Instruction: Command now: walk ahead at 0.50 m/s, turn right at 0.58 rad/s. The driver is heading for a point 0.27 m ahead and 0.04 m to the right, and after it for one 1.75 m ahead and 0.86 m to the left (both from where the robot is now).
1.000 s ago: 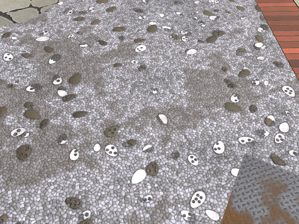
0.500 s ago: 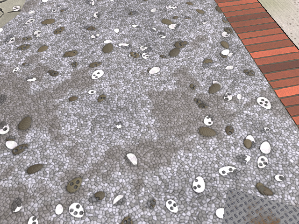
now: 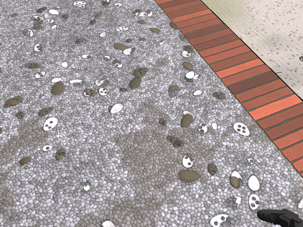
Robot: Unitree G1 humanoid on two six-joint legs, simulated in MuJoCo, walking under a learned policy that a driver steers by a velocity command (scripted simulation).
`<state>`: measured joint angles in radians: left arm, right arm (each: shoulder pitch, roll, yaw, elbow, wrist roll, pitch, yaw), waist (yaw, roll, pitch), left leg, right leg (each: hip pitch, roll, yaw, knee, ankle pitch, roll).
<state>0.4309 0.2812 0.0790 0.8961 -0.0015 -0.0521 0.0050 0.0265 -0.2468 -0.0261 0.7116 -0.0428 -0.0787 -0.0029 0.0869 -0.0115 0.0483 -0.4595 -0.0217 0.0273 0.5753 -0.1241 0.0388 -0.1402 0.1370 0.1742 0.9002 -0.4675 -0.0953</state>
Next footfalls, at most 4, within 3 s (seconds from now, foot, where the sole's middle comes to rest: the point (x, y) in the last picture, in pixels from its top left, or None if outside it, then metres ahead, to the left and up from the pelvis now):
0.44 right None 0.35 -0.12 -0.76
0.92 left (139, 199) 0.56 0.13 -0.76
1.52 right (178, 192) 0.60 -0.04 -0.76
1.90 left None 0.43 0.09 -0.76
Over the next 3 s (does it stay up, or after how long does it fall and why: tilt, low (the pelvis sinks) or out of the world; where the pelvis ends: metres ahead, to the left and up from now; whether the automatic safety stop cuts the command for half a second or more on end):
stays up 0.73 0.21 0.00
